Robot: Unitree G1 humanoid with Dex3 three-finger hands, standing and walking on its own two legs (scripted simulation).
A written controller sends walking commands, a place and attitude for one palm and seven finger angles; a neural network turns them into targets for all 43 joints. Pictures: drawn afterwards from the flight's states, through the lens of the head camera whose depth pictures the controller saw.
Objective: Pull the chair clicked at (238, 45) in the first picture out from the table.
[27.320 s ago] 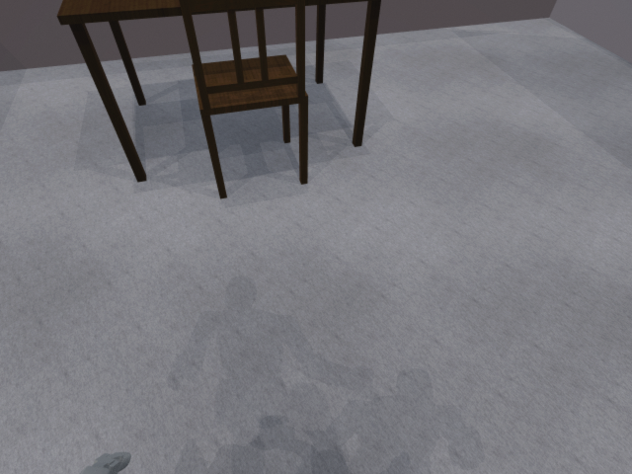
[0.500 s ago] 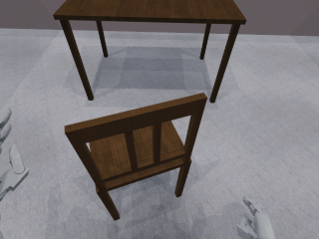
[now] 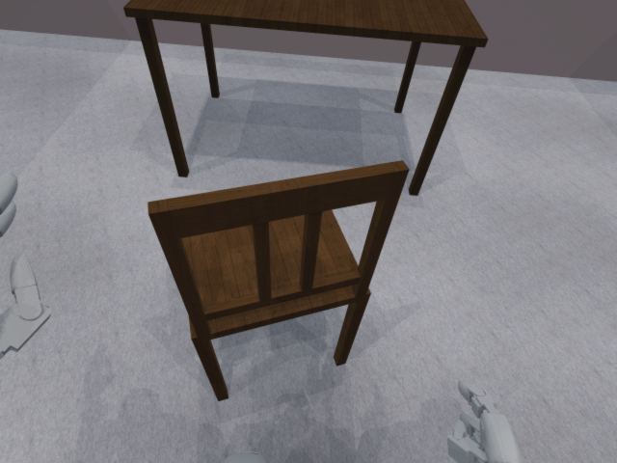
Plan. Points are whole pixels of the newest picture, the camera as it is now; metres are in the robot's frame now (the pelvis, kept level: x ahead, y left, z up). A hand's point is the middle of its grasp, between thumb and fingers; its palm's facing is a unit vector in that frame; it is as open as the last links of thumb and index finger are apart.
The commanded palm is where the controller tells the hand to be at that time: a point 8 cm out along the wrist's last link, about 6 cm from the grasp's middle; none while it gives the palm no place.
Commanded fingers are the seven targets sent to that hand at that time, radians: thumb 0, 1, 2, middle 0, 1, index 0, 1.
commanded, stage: step back with the hand held close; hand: left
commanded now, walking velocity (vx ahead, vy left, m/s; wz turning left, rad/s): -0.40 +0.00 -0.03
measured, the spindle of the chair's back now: (262, 262) +0.46 +0.12 -0.10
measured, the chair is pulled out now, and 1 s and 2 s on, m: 0.71 0.71 0.71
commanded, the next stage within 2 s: stop stepping back and stand still in 0.16 s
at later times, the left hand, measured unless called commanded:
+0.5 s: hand (32, 415) +0.13 +0.22 +0.17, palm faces +0.32 -0.80 -0.51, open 7.4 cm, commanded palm +0.07 +0.27 +0.19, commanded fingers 0.00 0.90 0.90 -0.20 -0.30 -0.20 -0.30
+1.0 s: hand (1, 462) +0.10 +0.23 +0.16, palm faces +0.41 -0.81 -0.42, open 7.4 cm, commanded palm +0.04 +0.27 +0.19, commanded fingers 0.00 0.90 0.90 -0.20 -0.30 -0.20 -0.30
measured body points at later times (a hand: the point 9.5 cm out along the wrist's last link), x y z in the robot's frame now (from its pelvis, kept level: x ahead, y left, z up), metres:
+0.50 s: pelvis -0.09 -0.02 +0.01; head -0.08 -0.02 +0.46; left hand +0.10 +0.26 +0.20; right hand +0.06 -0.27 -0.08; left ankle -0.06 +0.10 -0.70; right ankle -0.10 -0.17 -0.73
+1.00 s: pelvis -0.11 -0.03 +0.01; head -0.12 -0.02 +0.46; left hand +0.07 +0.27 +0.18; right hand +0.04 -0.25 -0.07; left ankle -0.09 +0.09 -0.73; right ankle -0.10 -0.17 -0.73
